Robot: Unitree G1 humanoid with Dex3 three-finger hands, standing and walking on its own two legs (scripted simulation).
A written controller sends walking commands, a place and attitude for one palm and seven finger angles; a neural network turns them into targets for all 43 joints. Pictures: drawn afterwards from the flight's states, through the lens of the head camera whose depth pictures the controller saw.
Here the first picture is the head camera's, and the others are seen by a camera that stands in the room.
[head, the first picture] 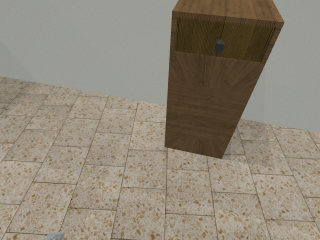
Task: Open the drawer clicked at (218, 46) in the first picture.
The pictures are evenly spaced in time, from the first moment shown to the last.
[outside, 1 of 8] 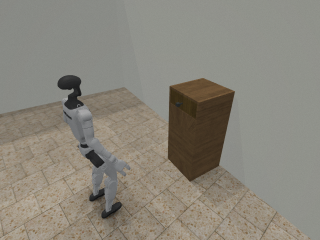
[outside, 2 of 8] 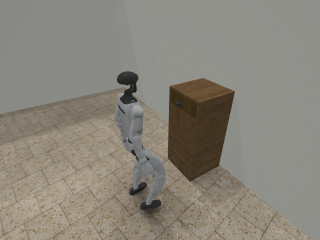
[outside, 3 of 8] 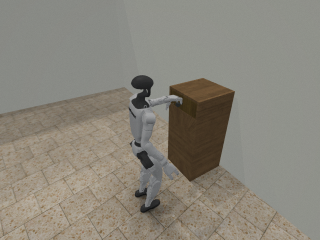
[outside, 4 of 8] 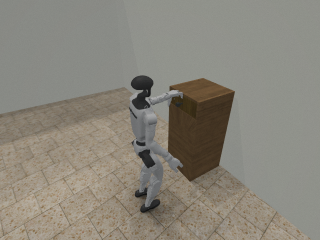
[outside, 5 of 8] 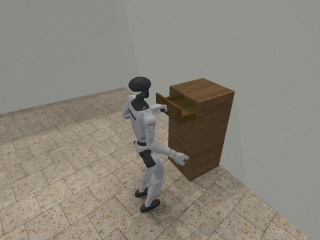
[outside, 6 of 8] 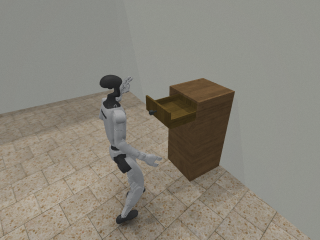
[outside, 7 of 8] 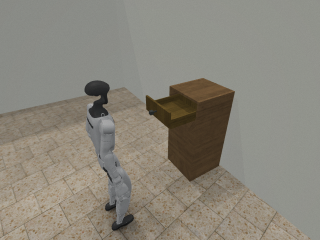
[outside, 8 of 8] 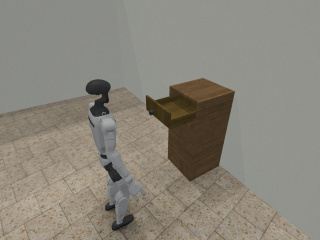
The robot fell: no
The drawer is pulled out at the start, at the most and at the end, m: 0.00 0.29 0.29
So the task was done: yes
